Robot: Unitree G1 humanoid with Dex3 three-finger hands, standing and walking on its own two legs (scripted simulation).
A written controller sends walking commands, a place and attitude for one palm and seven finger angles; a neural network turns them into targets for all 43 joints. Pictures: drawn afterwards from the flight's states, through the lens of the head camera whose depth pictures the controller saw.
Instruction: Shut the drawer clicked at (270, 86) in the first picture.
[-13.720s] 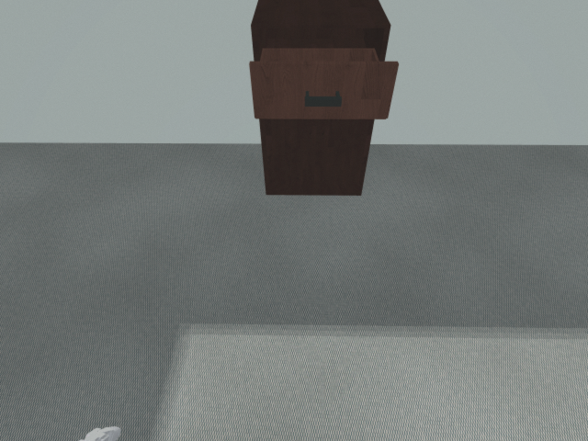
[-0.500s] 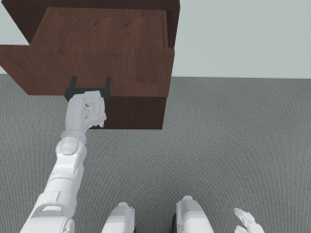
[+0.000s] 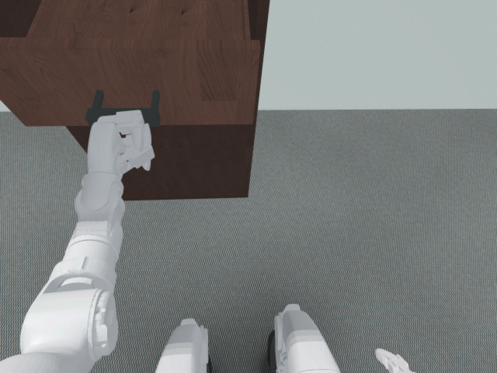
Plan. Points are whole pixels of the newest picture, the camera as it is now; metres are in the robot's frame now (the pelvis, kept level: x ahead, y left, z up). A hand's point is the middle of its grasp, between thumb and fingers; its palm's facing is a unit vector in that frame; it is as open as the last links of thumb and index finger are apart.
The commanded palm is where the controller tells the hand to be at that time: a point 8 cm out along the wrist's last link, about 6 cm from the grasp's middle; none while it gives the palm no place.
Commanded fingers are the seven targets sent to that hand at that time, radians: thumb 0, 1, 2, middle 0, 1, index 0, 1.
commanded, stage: push the drawer shut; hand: left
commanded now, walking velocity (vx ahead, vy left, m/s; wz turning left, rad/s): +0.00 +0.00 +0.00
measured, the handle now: (125, 107) +0.54 +0.18 +0.05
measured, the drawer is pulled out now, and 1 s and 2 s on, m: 0.12 0.00 0.00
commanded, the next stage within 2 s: pull the fist back off the drawer in 1.30 s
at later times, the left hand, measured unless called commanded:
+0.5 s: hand (151, 114) +0.53 +0.14 +0.04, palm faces -0.02 -1.00 -0.05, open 3.3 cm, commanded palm +0.53 +0.18 +0.05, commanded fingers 0.00 0.90 0.90 -1.40 -1.60 -1.40 -1.60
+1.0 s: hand (154, 87) +0.59 +0.14 +0.04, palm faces -0.02 -1.00 -0.05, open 3.4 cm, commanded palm +0.58 +0.17 +0.05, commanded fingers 0.00 0.90 0.90 -1.40 -1.60 -1.40 -1.60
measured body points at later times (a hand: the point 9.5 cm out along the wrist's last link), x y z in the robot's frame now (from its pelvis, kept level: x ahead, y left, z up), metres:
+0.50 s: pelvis -0.01 +0.01 -0.01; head +0.15 +0.02 +0.41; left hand +0.52 +0.19 +0.05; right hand +0.00 -0.26 -0.13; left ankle +0.02 +0.12 -0.63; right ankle +0.06 -0.13 -0.63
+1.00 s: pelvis +0.00 +0.01 -0.02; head +0.19 +0.03 +0.39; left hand +0.58 +0.19 +0.05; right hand -0.04 -0.24 -0.12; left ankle +0.02 +0.12 -0.63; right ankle +0.06 -0.13 -0.63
